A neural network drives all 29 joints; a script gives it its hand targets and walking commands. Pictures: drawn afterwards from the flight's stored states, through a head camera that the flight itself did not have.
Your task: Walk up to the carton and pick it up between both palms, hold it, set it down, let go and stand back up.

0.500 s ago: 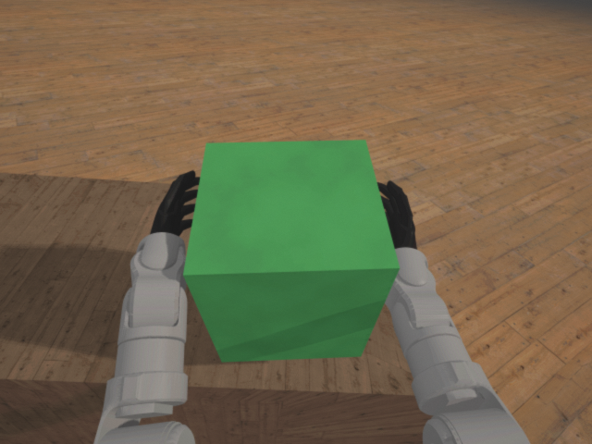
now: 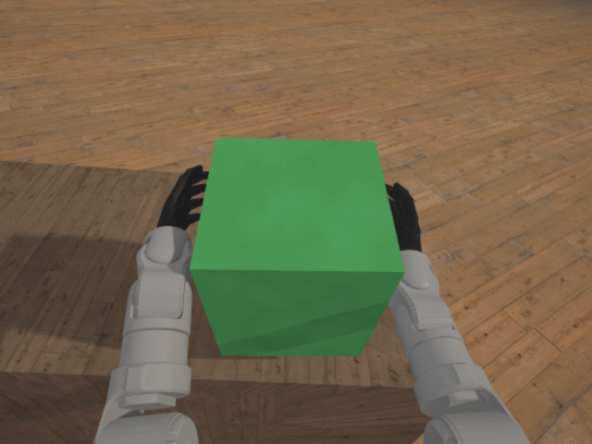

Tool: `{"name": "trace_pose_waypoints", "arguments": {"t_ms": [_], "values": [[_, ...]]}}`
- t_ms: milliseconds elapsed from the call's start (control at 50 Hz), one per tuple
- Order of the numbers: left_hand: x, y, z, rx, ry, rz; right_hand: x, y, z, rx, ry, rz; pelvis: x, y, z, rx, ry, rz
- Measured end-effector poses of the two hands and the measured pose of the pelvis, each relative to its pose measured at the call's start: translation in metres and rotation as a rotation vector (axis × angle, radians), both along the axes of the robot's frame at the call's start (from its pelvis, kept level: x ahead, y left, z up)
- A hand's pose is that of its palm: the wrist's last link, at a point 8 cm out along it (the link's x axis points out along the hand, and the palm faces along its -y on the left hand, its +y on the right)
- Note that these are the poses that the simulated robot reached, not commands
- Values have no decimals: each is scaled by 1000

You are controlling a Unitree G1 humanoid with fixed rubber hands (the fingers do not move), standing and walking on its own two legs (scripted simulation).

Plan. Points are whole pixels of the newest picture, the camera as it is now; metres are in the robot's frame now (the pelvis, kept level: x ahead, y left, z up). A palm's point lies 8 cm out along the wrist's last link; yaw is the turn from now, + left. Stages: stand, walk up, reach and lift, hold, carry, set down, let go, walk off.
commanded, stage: set down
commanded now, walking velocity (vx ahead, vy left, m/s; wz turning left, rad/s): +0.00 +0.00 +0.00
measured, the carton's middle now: (293, 255) +0.37 +0.00 +0.09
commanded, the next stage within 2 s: none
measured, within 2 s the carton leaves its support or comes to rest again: neither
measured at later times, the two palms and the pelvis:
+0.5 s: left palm (183, 234) +0.38 +0.15 +0.11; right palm (398, 252) +0.37 -0.15 +0.10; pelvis +0.01 +0.00 +0.00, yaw +0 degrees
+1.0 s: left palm (195, 239) +0.40 +0.14 +0.08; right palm (397, 264) +0.37 -0.16 +0.07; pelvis +0.01 +0.00 +0.00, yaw +0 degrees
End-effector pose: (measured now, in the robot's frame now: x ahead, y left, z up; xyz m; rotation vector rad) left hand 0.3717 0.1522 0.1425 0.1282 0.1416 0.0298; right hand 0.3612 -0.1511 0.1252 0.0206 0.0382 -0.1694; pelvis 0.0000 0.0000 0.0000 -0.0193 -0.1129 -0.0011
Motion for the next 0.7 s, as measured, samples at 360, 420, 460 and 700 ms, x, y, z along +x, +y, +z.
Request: {"name": "trace_pose_waypoints", "arguments": {"t_ms": [360, 420, 460, 700], "values": [[10, -1, -26, -2, 44, -14, 6, -1, -23, -14, 51, -10, 8, 1, 0, -1, 16, 0], [10, -1, -28, -1, 41, -15, 5, -1, -25, -12, 49, -11, 8, 1, 0, -1, 16, 0], [10, -2, -29, 0, 37, -16, 5, -2, -25, -16, 47, -13, 8, 1, 0, -1, 17, 0], [18, -9, -40, -6, 64, -44, 3, -8, -37, -10, 83, -42, 10, 1, 0, -1, 25, 0]]}}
